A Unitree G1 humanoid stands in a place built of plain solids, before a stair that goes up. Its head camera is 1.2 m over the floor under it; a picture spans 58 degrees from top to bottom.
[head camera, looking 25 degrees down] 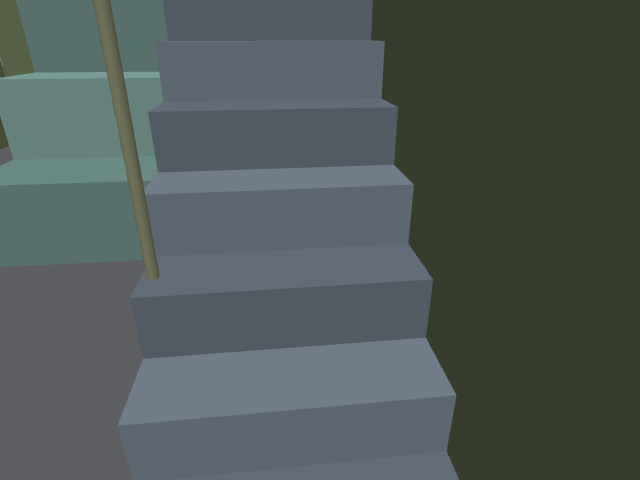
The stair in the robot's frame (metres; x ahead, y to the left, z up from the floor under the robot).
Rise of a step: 0.20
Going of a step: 0.23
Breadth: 0.81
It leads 6 degrees to the left of straight ahead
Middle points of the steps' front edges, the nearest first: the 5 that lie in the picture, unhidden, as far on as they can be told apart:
0.76 0.06 0.40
0.99 0.09 0.60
1.22 0.11 0.80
1.45 0.14 0.99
1.68 0.17 1.19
